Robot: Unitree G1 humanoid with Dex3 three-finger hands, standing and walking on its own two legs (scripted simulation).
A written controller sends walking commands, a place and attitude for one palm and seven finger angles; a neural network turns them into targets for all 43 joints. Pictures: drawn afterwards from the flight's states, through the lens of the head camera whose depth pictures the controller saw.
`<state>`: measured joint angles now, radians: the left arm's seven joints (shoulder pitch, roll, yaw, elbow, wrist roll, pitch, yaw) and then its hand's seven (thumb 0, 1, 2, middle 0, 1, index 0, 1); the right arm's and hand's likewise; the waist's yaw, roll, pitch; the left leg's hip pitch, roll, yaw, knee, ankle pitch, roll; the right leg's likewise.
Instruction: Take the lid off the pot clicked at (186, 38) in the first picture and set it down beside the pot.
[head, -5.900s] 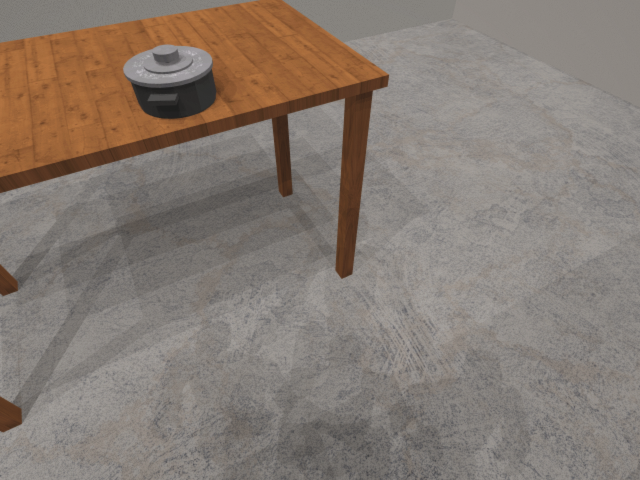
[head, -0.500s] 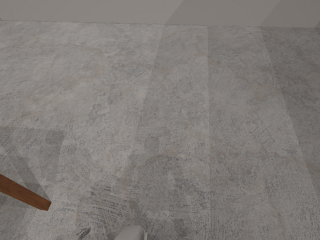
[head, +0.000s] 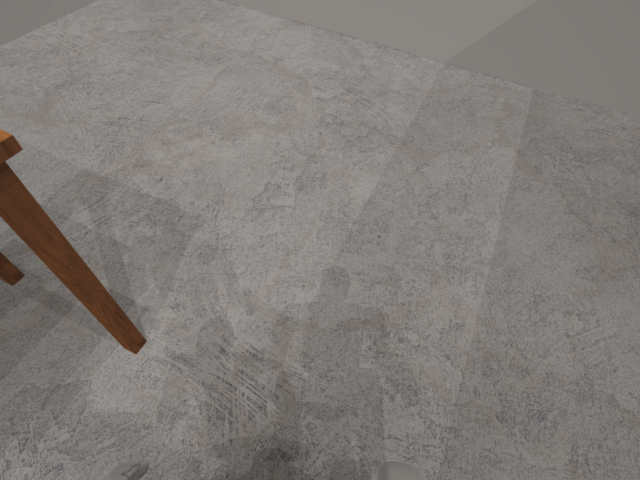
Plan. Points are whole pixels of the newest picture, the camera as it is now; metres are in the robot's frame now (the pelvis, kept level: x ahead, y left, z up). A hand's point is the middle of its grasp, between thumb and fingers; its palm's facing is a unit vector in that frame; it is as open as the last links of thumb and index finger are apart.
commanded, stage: turn to face it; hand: left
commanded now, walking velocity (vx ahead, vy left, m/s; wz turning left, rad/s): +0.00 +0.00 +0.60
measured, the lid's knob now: out of the picture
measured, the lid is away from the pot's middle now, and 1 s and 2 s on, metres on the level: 0.00 0.00 0.00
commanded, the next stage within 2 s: take the last steps up to it in 1.78 s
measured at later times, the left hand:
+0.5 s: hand out of the picture +0.00 +0.18 -0.16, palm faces +0.34 -0.90 -0.26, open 7.4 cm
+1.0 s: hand out of the picture -0.01 +0.21 -0.15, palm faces +0.58 -0.76 -0.30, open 7.4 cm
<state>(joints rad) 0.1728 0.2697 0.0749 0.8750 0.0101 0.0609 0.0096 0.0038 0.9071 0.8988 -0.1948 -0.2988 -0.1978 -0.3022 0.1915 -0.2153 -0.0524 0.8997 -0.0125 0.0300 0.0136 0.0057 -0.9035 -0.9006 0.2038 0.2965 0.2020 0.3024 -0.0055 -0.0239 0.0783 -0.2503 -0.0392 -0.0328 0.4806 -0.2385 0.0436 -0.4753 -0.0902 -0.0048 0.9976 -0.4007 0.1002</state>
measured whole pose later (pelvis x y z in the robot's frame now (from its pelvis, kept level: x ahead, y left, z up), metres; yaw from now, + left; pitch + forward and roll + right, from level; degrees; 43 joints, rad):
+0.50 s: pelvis +0.00 -0.03 +0.00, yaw +20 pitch -1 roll +2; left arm 0.23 0.22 0.04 0.87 0.03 0.02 0.01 0.00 0.90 0.90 -0.20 -0.30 -0.20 -0.30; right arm 0.14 -0.26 -0.08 0.92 -0.01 0.08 0.04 0.01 -0.91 -0.90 0.20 0.30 0.20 0.30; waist 0.00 -0.02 0.11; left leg -0.38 0.03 0.06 0.83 -0.44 -0.06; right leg -0.21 -0.16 -0.23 0.56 -0.32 0.02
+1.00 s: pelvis +0.02 -0.03 -0.01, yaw +37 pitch +1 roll +1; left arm 0.16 0.24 0.05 0.83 0.00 0.03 0.01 0.00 0.91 0.90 -0.20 -0.30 -0.20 -0.30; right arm 0.21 -0.23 -0.07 0.90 -0.01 0.05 0.02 0.01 -0.90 -0.90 0.21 0.30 0.20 0.30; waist -0.03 0.02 0.06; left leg -0.31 -0.08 -0.15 0.56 -0.25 0.00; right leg -0.30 -0.03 -0.01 0.61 -0.33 0.07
